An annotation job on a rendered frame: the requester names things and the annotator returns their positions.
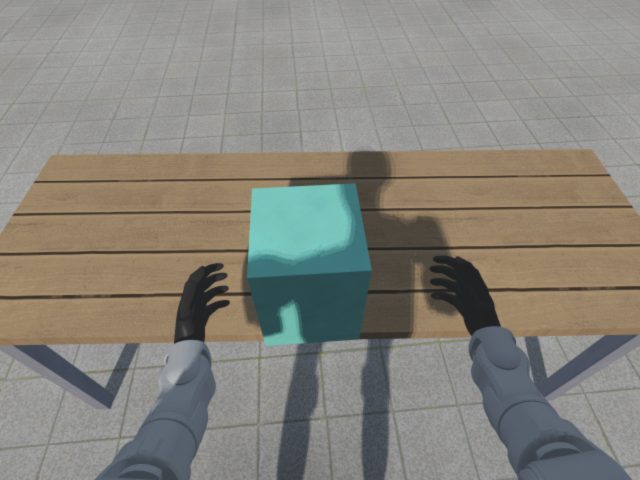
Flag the right robot hand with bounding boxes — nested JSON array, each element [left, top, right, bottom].
[[430, 256, 501, 336]]

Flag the robot right upper arm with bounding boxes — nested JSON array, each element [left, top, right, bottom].
[[518, 450, 627, 480]]

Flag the table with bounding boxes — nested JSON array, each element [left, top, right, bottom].
[[0, 149, 640, 409]]

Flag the carton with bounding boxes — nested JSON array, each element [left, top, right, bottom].
[[247, 183, 372, 346]]

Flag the left robot hand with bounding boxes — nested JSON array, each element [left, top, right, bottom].
[[174, 263, 230, 344]]

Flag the robot right forearm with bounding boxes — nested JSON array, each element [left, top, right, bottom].
[[469, 326, 632, 480]]

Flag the robot left forearm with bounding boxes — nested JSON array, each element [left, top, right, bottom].
[[94, 340, 216, 480]]

